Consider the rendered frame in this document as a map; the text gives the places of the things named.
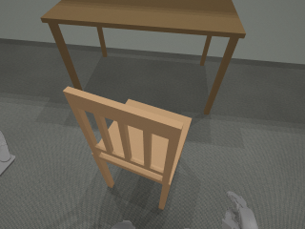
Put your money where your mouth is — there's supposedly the chair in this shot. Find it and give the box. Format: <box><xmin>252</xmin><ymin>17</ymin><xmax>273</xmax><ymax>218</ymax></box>
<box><xmin>63</xmin><ymin>86</ymin><xmax>192</xmax><ymax>210</ymax></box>

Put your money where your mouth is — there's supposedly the table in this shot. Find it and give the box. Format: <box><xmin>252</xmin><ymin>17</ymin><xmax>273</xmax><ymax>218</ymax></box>
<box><xmin>40</xmin><ymin>0</ymin><xmax>246</xmax><ymax>115</ymax></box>

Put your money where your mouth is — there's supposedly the right robot hand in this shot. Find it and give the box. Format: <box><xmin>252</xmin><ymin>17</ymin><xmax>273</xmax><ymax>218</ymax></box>
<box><xmin>222</xmin><ymin>191</ymin><xmax>259</xmax><ymax>229</ymax></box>

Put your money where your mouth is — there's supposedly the left robot hand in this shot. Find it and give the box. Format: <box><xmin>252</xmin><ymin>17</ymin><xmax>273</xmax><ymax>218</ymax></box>
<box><xmin>0</xmin><ymin>130</ymin><xmax>15</xmax><ymax>176</ymax></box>

